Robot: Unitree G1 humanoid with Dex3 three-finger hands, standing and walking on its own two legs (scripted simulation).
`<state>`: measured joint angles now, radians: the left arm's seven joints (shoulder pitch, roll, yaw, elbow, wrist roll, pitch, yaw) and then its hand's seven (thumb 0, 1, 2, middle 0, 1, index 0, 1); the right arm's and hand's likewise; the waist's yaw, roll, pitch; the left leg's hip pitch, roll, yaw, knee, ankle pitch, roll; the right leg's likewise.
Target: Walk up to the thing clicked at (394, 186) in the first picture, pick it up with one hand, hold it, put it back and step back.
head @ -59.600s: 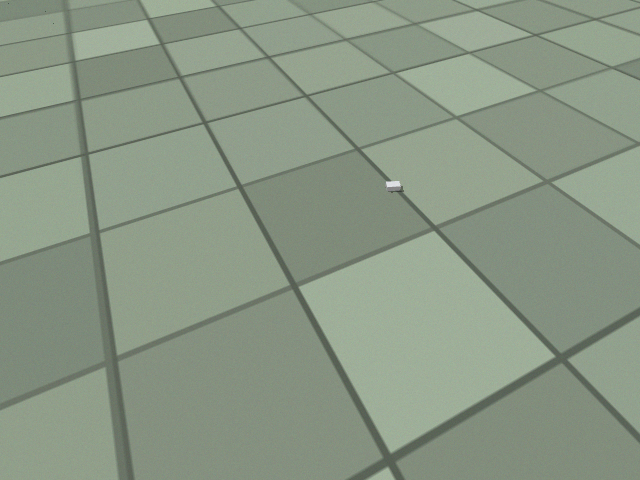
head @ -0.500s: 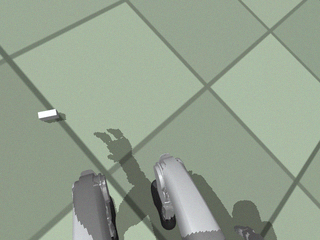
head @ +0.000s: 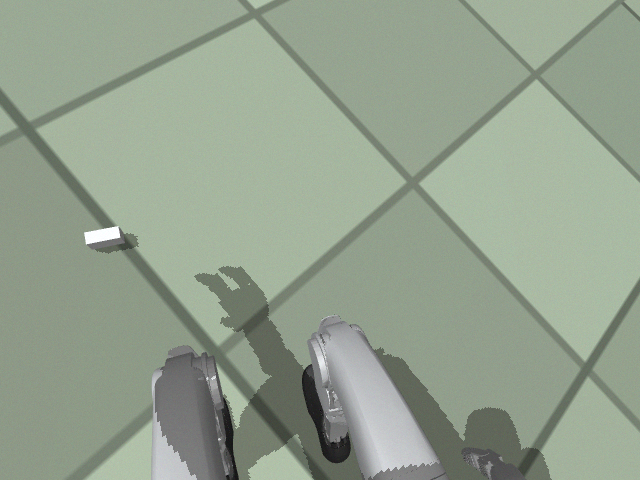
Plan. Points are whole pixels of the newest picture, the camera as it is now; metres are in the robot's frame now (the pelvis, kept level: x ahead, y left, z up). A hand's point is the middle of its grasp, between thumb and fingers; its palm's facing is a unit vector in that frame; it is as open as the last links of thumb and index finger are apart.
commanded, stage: go down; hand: left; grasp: from above
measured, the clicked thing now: (105, 237) +0.57 +0.29 -0.50
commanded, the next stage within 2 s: approach in 1.02 s
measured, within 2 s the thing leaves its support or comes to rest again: neither
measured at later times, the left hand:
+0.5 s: hand out of the picture +0.51 +0.35 -0.03, palm faces -0.44 -0.06 -0.89, open 11.6 cm
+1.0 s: hand out of the picture +0.52 +0.35 -0.03, palm faces -0.44 -0.07 -0.90, open 11.6 cm
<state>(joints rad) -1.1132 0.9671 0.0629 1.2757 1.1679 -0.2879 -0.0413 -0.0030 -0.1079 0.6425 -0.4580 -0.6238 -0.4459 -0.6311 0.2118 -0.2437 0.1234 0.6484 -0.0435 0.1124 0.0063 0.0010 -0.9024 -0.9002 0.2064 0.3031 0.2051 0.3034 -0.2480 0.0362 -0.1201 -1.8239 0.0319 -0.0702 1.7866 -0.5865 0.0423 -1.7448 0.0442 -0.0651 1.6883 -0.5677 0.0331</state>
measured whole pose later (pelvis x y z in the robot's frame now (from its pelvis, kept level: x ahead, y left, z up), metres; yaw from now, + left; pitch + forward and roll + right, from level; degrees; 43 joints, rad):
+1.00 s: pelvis +0.01 +0.00 +0.02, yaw +0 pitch +35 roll -8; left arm -1.07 0.97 0.09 1.26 1.16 -0.30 -0.05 0.00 -0.10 0.62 -0.46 -0.65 -0.45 -0.65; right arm 0.22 -0.24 0.11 0.65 -0.04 0.12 0.01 0.00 -0.91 -0.90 0.21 0.30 0.20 0.30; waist -0.24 0.03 -0.12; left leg -1.77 0.04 -0.07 1.74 -0.59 0.04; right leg -1.69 0.05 -0.06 1.64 -0.57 0.03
